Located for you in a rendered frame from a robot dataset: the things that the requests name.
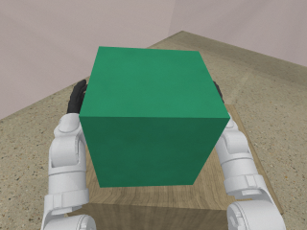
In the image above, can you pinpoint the carton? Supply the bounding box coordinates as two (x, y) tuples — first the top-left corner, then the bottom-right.
(79, 46), (230, 188)

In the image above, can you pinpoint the left robot hand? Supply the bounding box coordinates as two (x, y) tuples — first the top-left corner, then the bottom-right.
(66, 80), (88, 114)

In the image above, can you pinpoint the pedestal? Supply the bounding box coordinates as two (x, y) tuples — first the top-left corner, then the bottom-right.
(66, 104), (284, 230)

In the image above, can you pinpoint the right robot upper arm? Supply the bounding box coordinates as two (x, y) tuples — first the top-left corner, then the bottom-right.
(226, 199), (285, 230)

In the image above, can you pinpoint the right robot hand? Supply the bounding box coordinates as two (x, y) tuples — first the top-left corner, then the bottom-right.
(213, 81), (224, 103)

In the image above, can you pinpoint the right robot forearm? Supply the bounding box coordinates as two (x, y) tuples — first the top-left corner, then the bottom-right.
(215, 113), (286, 230)

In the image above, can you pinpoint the left robot forearm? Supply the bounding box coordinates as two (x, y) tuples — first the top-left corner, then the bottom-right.
(40, 113), (89, 230)

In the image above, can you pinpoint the left robot upper arm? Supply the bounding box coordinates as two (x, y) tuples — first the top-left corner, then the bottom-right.
(44, 214), (97, 230)

